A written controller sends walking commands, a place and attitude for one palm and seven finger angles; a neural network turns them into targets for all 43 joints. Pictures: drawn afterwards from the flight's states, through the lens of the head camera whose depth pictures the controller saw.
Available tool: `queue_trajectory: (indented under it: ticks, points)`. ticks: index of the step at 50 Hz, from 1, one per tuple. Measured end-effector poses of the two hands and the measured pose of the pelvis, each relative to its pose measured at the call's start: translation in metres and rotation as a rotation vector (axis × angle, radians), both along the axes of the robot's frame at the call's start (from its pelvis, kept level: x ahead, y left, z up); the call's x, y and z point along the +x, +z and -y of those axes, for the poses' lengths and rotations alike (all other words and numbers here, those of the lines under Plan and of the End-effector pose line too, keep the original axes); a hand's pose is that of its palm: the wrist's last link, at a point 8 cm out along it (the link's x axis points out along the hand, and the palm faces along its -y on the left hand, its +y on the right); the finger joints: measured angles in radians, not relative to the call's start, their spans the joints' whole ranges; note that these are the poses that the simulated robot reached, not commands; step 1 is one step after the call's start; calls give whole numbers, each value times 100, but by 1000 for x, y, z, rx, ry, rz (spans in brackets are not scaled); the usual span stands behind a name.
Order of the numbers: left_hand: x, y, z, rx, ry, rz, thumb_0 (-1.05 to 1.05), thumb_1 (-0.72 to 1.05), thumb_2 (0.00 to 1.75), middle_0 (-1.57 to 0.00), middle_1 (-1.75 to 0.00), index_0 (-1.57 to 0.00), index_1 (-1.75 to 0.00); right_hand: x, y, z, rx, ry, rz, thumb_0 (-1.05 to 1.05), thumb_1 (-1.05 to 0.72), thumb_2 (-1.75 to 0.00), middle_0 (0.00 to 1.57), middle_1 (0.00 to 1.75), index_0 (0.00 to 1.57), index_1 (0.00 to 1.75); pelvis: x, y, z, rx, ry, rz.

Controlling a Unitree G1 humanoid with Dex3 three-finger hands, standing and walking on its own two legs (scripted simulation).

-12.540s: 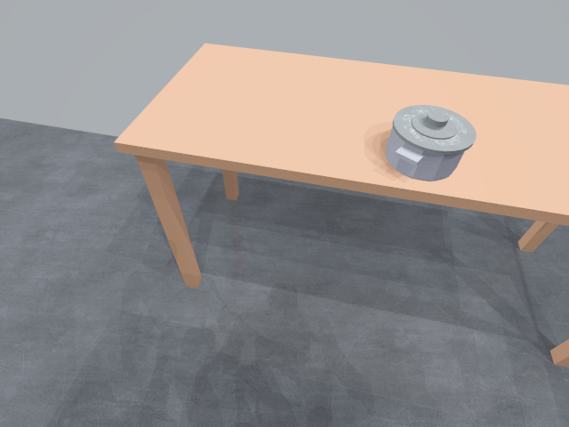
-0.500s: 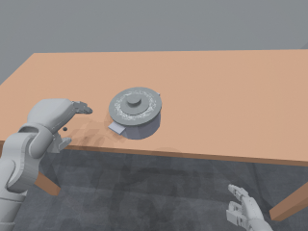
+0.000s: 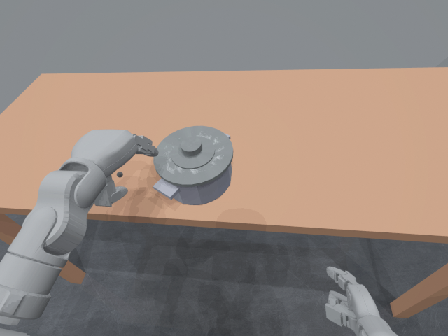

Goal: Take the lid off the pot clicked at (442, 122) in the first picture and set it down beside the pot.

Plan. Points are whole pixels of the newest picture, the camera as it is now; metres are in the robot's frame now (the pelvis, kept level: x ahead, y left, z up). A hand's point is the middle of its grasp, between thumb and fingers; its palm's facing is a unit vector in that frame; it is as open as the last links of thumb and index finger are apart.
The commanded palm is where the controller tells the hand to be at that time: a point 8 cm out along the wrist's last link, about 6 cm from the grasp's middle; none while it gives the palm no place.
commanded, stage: move the open hand above the knob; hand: left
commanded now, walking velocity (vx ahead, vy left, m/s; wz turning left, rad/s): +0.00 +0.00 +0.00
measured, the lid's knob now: (191, 146) +0.47 +0.12 +0.07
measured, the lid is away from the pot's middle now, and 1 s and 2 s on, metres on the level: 0.00 0.00 0.00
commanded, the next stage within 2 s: lower the open fingers around the knob in 1.98 s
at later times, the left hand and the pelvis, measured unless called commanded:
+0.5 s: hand (148, 160) +0.37 +0.17 +0.13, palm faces -0.22 -0.05 -0.97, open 10.2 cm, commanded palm +0.36 +0.17 +0.20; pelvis +0.00 -0.01 +0.00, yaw +0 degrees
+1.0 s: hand (180, 126) +0.44 +0.12 +0.14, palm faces -0.19 -0.05 -0.98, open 10.1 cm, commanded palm +0.42 +0.12 +0.20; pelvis +0.02 -0.02 +0.00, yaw -1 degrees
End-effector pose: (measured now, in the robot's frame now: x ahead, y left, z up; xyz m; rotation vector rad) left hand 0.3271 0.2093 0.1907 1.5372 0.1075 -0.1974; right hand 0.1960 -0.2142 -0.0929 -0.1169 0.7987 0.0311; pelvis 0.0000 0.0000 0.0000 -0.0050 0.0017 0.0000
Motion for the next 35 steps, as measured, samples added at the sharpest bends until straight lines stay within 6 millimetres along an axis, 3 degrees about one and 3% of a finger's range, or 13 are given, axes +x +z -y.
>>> queue_trajectory:
  ticks: [4,12,19,27,35]
  points:
    - [7,9,0,-22,26,41,0,-30,143,-84,-8,-84,-8,-2,-2,0,12,0,-8,1,-90,-90,20,30,20,30,1,0,1,1,2,-6]
    - [13,-5,22,-13,-2,-10,0,-30,143,-83,-8,-84,-8,-5,-5,4,18,-10,-23,1,-90,-90,20,30,20,30,0,-1,3,4,0,-4]
    - [31,11,23,-21,28,46,0,-30,143,-84,-8,-84,-8,-10,-6,11,15,-30,-29,1,-90,-90,20,30,20,30,1,-1,8,8,-2,-9]
    - [42,-9,46,-4,3,-42,0,-30,143,-83,-8,-84,-8,-16,-8,23,4,-62,-46,1,-90,-90,20,30,20,30,1,-2,12,10,-5,-8]
    - [71,9,49,-20,41,6,0,-30,143,-83,-8,-84,-8,-27,-13,35,-9,-99,-82,1,-90,-90,20,30,20,30,5,-1,16,13,-6,-26]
